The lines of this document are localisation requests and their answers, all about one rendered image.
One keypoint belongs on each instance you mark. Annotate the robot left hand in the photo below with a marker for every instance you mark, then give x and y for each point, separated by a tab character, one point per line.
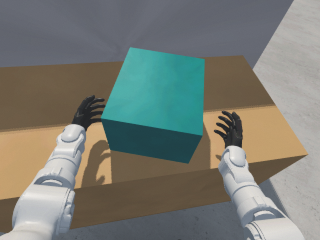
84	112

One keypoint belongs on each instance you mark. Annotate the robot right hand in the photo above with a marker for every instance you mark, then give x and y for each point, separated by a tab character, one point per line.
233	136

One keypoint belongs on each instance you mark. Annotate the robot left forearm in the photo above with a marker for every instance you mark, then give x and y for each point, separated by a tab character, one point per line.
63	164

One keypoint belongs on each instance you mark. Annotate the robot right upper arm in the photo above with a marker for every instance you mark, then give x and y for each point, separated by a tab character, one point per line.
271	229

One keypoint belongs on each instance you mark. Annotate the robot left upper arm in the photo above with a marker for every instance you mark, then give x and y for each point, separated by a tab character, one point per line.
44	213

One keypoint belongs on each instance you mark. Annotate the carton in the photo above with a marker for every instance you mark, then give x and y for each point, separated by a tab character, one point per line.
156	106

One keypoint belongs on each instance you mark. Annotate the pedestal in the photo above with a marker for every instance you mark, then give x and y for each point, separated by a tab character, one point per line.
37	102

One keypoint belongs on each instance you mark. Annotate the robot right forearm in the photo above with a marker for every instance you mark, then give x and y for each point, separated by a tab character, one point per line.
250	202

